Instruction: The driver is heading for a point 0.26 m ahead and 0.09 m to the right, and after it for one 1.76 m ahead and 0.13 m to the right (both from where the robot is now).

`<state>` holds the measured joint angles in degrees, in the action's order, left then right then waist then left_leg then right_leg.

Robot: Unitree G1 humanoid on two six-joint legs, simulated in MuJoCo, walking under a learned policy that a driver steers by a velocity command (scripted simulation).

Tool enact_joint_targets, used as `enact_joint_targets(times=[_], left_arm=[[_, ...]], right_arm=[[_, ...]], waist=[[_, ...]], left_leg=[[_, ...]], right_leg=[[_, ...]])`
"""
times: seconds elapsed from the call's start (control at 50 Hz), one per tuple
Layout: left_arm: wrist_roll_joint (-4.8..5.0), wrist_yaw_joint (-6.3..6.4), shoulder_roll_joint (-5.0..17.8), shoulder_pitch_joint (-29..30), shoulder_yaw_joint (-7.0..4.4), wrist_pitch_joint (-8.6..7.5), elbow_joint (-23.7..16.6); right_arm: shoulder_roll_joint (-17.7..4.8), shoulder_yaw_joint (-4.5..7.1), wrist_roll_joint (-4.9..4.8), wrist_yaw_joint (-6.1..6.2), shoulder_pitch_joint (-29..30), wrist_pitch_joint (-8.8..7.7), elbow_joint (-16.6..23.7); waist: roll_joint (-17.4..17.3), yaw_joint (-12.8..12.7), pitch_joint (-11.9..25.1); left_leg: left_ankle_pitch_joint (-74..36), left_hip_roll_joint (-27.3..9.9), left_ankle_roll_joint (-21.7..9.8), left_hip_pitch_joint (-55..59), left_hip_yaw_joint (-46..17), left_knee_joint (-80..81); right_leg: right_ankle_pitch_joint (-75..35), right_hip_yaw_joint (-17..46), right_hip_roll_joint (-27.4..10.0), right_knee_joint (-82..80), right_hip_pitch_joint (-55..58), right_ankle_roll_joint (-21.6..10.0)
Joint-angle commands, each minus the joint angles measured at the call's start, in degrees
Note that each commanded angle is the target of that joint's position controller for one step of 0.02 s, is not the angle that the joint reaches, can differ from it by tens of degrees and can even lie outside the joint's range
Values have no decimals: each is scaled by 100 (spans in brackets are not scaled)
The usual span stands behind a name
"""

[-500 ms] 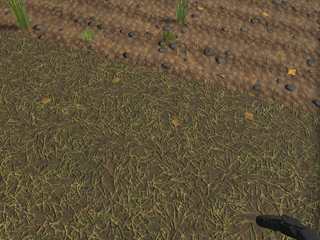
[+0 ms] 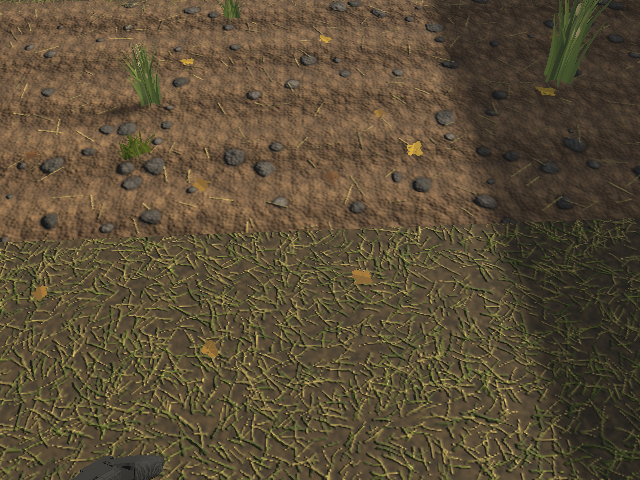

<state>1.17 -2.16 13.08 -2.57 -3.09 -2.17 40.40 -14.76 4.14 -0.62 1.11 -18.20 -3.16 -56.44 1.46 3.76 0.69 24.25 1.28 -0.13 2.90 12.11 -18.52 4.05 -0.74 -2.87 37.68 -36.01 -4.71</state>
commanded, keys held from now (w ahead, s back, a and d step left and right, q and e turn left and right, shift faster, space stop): w+e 0.42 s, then w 0.02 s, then w+q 0.42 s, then q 0.14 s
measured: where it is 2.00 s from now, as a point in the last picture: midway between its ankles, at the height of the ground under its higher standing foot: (354, 400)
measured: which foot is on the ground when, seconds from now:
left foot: down 0.00-0.06, up 0.08-0.50, down 0.52-0.98, up 1.00-1.00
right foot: up 0.00-0.02, down 0.04-0.54, up 0.56-0.96, down 0.98-1.00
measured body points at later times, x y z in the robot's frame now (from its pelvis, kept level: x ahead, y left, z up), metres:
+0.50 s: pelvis +0.30 -0.02 +0.01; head +0.33 -0.04 +0.46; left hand +0.40 +0.25 -0.11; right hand +0.47 -0.31 -0.07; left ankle +0.47 +0.05 -0.72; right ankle +0.15 -0.10 -0.72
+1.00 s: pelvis +0.56 -0.10 +0.00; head +0.59 -0.10 +0.45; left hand +0.86 +0.08 -0.04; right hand +0.50 -0.37 -0.12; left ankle +0.47 +0.05 -0.71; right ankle +0.66 -0.23 -0.73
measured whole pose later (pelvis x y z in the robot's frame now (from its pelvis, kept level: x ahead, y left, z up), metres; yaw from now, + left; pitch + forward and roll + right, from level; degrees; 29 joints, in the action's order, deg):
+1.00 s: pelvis +0.56 -0.10 +0.00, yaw -6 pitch +3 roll +0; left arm -1.2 0.0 13.4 2.3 -2.3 -7.0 37.2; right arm -15.7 4.2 -1.3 1.4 -23.9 -1.7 -49.3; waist -0.2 6.4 -1.0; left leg 28.0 6.0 -1.7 -9.4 -12.8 -37.3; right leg 2.1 3.7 1.6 25.4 -24.8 -0.8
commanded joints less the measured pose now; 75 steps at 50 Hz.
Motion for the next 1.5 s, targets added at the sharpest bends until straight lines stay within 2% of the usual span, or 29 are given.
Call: enact_joint_targets(times=[0.02, 0.04, 0.06, 0.08, 0.12, 0.16, 0.22, 0.32, 0.42, 0.5, 0.52, 0.54, 0.56, 0.58, 0.62, 0.78, 0.86, 0.94, 0.98, 1.0, 1.04, 1.08, 1.16, 1.38, 1.4, 1.42, 1.44, 1.46, 1.5], left_arm=[[-7, -90, 611, -346, -243, -50, -385], [22, -30, 988, -1459, -447, -32, -89], [56, 83, 1771, -2181, -654, -16, 72], [32, 88, 1788, -2320, -585, -70, -16], [-70, 144, 1142, -1804, -419, -110, -43], [-44, 148, 829, -1006, -318, -147, -200], [0, 196, 862, -970, -314, -194, -190], [25, 300, 1067, -1442, -398, -177, 13], [78, 315, 964, -1799, -399, -147, 228], [-32, 347, 820, -1808, -339, -113, 280], [-88, 313, 657, -1715, -251, -130, 196], [30, 290, 404, -2549, -173, -194, 227], [42, 295, 569, -2617, -148, -246, 266], [53, 284, 979, -1979, -229, -286, 147], [-113, 303, 923, -1042, -218, -379, -98], [-176, 279, 352, -89, -56, -419, -412], [-67, 190, 462, 537, -66, -465, -567], [-148, 191, 755, 236, -193, -559, -531], [-312, 306, 1344, -1050, -349, -545, -363], [-318, 297, 1495, -1308, -347, -410, -313], [-134, 288, 794, -1002, -217, -235, -374], [-164, 280, 609, -378, -119, -139, -347], [-254, 277, 880, -15, -224, -121, -187], [78, 317, 1279, -283, -347, 66, 231], [-43, 289, 1062, -668, -293, 78, 359], [-345, 225, 726, -830, -144, 75, 192], [-246, 260, 928, -446, -185, 79, 132], [-78, 280, 1108, -250, -235, 126, 148], [-76, 345, 996, -438, -218, 217, 403]], right_arm=[[-1140, 242, -40, 75, 92, 67, 291], [-1101, 213, -26, 96, 209, 56, 368], [-612, 34, 169, 27, -25, -74, 652], [-472, -61, 139, -130, 46, -370, 782], [-847, 69, -156, -200, 976, -617, 981], [-795, 132, 32, -86, 901, -506, 874], [-602, 146, 111, -59, 841, -271, 1001], [-317, 19, 104, -78, 1997, -276, 1428], [-590, 49, -8, -180, 2454, -366, 1689], [-882, 156, 68, -221, 1466, -518, 1396], [-1091, 220, 140, -205, 600, -530, 1245], [-1548, 368, 185, -210, -244, -468, 1057], [-1276, 310, -21, -291, -397, -420, 897], [-899, 191, -126, -300, -5, -394, 1009], [-700, 100, -4, -296, 574, -304, 1185], [-969, 170, -99, -81, 181, -183, 1055], [-898, 156, -146, -34, -335, -70, 929], [-920, 191, -127, 60, -304, 89, 1013], [-567, 81, 18, 64, 29, 40, 1392], [-184, -44, -28, 42, -1179, 4, 1365], [-1028, 151, -131, 78, -723, 146, 1327], [-987, 220, -45, 133, -263, 346, 1473], [-484, 138, -44, 94, -163, 529, 1742], [-869, 265, 23, -204, 509, 622, 2260], [-1248, 392, 17, -124, 260, 606, 2242], [-1835, 462, 90, -11, 278, 599, 2438], [-1555, 352, 225, -47, 139, 499, 2484], [-1273, 253, 240, -76, 246, 403, 2414], [-764, 70, 150, -67, 811, 319, 2333]], waist=[[-594, -629, 275], [-455, -1182, 790], [741, -1168, 1464], [1088, -1017, 2269], [366, -1031, 1069], [-179, -474, 402], [-11, -217, 293], [261, -571, -22], [409, -740, -76], [588, -300, 347], [306, 97, 1053], [-1138, -5, 1935], [-1808, 17, 1833], [-1169, 91, 943], [-370, -24, 27], [-629, -120, 4], [-672, 84, -54], [-779, -287, 148], [-66, -878, 1237], [1457, -484, 2142], [690, -632, 1361], [351, -394, 599], [710, -161, 335], [374, -215, 395], [-399, -229, 531], [-2124, -454, 639], [-1634, 2, 1104], [-1104, -2, 951], [-709, -279, 817]], left_leg=[[-6711, -1585, -577, 4, -236, -1392], [-6290, -1382, -360, -905, -110, -2765], [-2950, -667, -6, -3261, -79, -5076], [743, 238, 66, -4762, -1364, -6235], [-124, -387, -193, -5487, -1791, -5784], [-629, -748, -75, -4487, -1706, -4708], [-1001, -688, 186, -3857, -1574, -3979], [-2776, -250, 287, -3377, -1453, -1697], [-2834, -138, 167, -3094, -1710, -895], [-2246, -112, -333, -1983, -1396, -606], [-2266, -702, -703, -633, -1980, -848], [-1404, -1816, -1776, 1554, -4229, -713], [-39, -2230, -2046, 1822, -5897, 161], [556, -2049, -1787, 1207, -5481, 294], [-518, -1573, -1557, -238, -4345, 507], [-2636, -803, -1306, -1526, -2925, 719], [-2240, -805, -1178, -1519, -3124, 481], [-3169, -575, -775, -1179, -3429, -684], [-2059, 21, -276, -2401, -2838, -2838], [1758, 617, 20, -3747, -2288, -4394], [1159, -75, 271, -4490, -2018, -5489], [613, -349, 425, -4320, -1791, -5280], [-165, -451, 471, -3518, -1426, -4293], [-1672, -170, -258, -1737, -969, -1018], [-3070, -545, -528, -913, -1623, -579], [-5082, -2099, -1404, 76, -3676, -544], [-4785, -2484, -2094, -208, -4004, -325], [-4518, -2145, -1898, -407, -3386, -304], [-3787, -1649, -1312, -704, -2640, -303]], right_leg=[[717, -595, 560, -238, 1134, -342], [356, -289, 597, -554, 2859, -611], [366, 2209, -817, -713, 5202, -1431], [1023, 5011, -1732, -1873, 6297, -2188], [752, 3438, -1291, -2062, 5295, -1548], [-508, 2342, -839, -2238, 3507, -1216], [-1111, 1872, -570, -2450, 2509, -1195], [-461, 1449, -115, -2456, 1921, -816], [290, 2144, -380, -2040, 2475, -683], [-1411, 2033, -367, -898, 3151, -457], [-1295, 1694, -99, 402, 2657, -293], [222, 1038, 708, 2454, 704, 241], [2765, 1019, 787, 3351, -444, 336], [2416, 1104, 405, 3686, -974, 269], [1669, 758, 56, 3147, -857, 244], [63, 350, 145, 15, 534, 681], [-615, 458, 391, -783, 1065, 725], [-598, 504, 511, -1606, 1976, 440], [-2754, 1405, -905, -1188, 4345, -173], [-4110, 3031, -2443, -841, 5798, -1267], [-2472, 2742, -2114, -1233, 4825, -1138], [-2339, 1751, -1559, -1553, 3501, -849], [-2215, 715, -1261, -2174, 2354, -886], [-289, -203, -1288, -1149, 2458, -139], [446, -625, -895, -184, 1907, 293], [3310, -989, -48, 1730, 221, 871], [3620, -44, 143, 2716, -114, 907], [3232, 164, -27, 3025, -112, 838], [2528, 318, -255, 2606, 102, 800]])
Keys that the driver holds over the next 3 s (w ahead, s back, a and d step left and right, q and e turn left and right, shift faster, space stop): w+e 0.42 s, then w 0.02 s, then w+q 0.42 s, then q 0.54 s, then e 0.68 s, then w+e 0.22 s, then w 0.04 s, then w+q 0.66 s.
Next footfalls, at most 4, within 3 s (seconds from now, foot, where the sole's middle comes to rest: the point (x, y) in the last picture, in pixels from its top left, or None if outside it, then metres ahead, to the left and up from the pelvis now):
0.04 right None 0.19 -0.10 -0.76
0.52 left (307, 470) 0.50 0.03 -0.76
0.98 right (421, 374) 0.69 -0.23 -0.76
1.40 left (300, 373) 0.72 0.04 -0.76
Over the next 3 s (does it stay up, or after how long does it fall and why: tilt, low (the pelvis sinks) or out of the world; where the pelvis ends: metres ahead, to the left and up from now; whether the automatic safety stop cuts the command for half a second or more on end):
stays up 0.96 -0.17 0.02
